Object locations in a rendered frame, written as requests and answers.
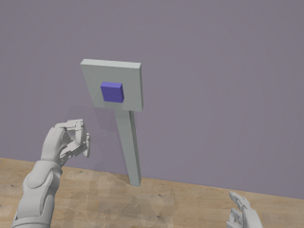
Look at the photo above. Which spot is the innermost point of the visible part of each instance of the right robot hand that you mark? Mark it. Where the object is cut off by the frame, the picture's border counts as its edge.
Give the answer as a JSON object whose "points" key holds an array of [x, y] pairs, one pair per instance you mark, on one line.
{"points": [[249, 217]]}

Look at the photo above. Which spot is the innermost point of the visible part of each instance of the left robot hand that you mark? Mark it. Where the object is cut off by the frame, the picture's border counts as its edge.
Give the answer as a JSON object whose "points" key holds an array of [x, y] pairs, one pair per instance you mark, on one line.
{"points": [[59, 147]]}

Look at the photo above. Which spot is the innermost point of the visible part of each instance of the panel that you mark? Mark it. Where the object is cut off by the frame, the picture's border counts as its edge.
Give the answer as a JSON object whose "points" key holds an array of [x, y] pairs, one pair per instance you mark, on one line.
{"points": [[129, 74]]}

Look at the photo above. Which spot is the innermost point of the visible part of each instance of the button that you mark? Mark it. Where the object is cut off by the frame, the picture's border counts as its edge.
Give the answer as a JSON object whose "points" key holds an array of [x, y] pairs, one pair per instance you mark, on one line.
{"points": [[112, 92]]}

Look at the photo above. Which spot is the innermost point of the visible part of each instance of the left robot forearm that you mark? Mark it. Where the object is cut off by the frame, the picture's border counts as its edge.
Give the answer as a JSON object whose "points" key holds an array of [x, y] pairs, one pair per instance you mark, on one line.
{"points": [[35, 208]]}

